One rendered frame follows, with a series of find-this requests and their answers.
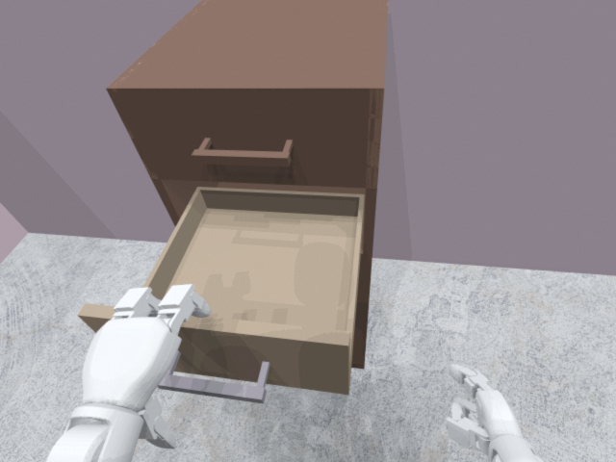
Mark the left robot hand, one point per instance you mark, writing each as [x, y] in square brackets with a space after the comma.
[131, 353]

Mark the handle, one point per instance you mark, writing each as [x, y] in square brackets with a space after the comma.
[241, 158]
[216, 388]

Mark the right robot forearm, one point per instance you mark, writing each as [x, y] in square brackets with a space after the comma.
[510, 448]

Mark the right robot hand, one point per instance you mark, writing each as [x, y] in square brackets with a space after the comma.
[475, 426]

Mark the left robot forearm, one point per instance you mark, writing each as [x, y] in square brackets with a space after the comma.
[98, 432]

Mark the cabinet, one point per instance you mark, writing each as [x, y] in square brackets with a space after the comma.
[299, 76]

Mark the drawer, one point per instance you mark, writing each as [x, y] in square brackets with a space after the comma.
[280, 272]

